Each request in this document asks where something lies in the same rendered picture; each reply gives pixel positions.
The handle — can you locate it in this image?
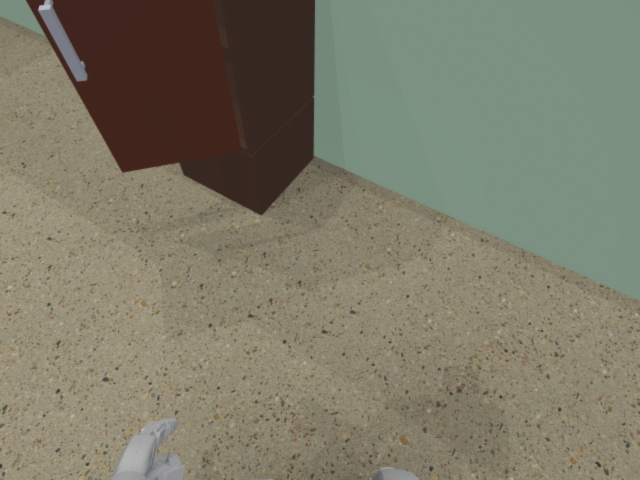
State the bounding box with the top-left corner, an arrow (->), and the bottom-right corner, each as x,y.
38,0 -> 88,82

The left robot hand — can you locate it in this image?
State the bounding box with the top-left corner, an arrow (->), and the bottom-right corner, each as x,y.
113,418 -> 185,480

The cupboard door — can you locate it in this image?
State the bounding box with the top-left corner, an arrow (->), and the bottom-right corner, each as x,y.
26,0 -> 242,173

